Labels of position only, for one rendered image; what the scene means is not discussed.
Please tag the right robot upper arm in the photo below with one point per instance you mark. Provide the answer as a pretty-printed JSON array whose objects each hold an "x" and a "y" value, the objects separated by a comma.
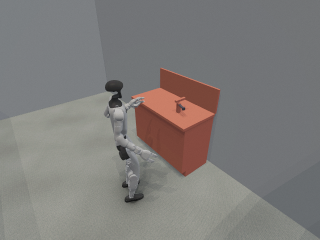
[{"x": 118, "y": 117}]

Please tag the left robot forearm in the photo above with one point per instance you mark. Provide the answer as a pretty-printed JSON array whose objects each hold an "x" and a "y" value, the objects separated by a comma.
[{"x": 127, "y": 106}]

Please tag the robot right hand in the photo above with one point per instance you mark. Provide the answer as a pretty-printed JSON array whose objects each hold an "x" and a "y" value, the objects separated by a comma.
[{"x": 146, "y": 154}]

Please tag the robot left hand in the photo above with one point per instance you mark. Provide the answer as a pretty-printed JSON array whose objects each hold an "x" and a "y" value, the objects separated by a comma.
[{"x": 136, "y": 102}]

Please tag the left robot upper arm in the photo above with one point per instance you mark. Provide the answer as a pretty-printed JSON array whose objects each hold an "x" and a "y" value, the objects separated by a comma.
[{"x": 106, "y": 112}]

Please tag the right robot forearm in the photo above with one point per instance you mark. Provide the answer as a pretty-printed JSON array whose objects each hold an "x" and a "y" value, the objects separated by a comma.
[{"x": 127, "y": 144}]

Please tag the counter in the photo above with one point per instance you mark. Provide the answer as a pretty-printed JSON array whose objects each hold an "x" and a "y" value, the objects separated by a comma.
[{"x": 181, "y": 137}]

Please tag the left robot foot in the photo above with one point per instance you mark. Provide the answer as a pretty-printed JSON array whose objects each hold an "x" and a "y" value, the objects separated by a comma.
[{"x": 125, "y": 184}]

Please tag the right robot shin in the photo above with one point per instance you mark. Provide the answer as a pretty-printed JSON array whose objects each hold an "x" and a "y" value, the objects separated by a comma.
[{"x": 132, "y": 184}]

